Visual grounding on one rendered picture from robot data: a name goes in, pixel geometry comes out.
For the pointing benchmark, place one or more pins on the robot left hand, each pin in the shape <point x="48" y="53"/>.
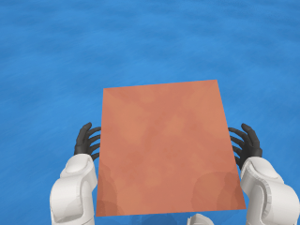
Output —
<point x="83" y="141"/>

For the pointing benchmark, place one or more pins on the carton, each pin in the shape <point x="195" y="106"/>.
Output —
<point x="166" y="148"/>

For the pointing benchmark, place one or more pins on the robot left forearm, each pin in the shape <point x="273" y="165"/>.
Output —
<point x="71" y="201"/>

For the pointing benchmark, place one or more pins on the robot right hand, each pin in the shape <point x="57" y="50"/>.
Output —
<point x="250" y="144"/>

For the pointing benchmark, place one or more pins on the robot right thigh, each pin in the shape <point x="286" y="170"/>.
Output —
<point x="199" y="220"/>

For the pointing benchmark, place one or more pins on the robot right forearm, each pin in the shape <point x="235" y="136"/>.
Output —
<point x="271" y="202"/>

